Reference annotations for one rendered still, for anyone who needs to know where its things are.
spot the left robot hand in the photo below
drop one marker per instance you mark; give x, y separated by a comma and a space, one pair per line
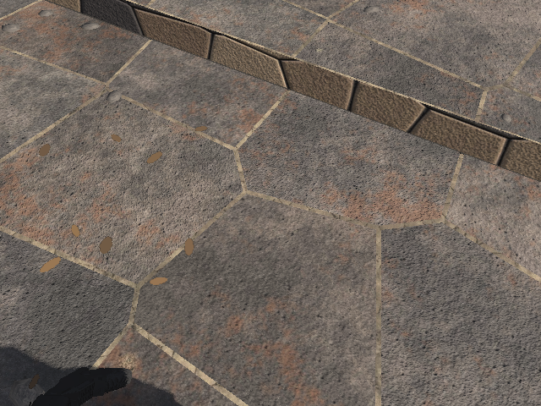
81, 385

